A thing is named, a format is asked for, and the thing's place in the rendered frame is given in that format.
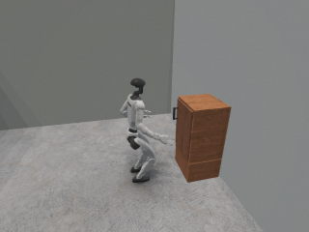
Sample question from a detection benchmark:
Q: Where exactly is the right robot upper arm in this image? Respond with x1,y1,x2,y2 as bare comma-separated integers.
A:
135,101,145,130

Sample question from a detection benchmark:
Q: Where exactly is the robot left hand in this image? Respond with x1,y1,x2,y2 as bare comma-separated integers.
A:
143,110,152,118

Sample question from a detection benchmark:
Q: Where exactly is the robot right forearm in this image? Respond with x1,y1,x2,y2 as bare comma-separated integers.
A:
137,124,161,140

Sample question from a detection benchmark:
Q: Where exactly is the left robot upper arm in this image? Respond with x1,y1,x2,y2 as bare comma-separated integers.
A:
120,94,132,116

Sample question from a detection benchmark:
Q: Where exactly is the left robot thigh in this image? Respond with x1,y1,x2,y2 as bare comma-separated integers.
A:
137,130,152,147

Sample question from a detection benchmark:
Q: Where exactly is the robot head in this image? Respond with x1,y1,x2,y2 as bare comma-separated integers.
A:
130,78,146,101

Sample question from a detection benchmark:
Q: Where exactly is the cupboard door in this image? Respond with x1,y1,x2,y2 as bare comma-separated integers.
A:
175,99,193,161

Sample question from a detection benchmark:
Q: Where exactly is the robot right hand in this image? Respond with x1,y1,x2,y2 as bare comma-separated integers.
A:
159,134,175,146

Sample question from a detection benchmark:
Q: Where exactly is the handle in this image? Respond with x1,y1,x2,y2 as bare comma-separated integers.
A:
173,107,179,120

